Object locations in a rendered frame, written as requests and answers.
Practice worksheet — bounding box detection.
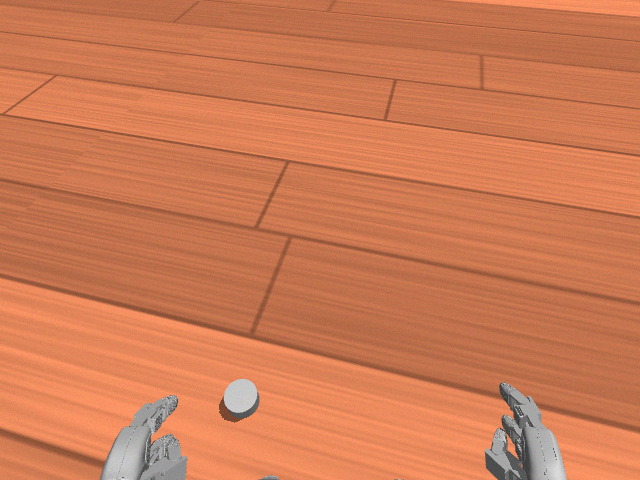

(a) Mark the right robot hand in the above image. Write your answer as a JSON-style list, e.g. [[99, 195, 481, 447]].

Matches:
[[485, 382, 567, 480]]

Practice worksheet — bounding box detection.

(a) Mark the tin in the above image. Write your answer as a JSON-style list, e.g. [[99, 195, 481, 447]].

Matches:
[[224, 379, 259, 418]]

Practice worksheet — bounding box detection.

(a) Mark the left robot hand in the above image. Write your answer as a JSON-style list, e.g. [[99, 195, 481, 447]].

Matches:
[[100, 395, 187, 480]]

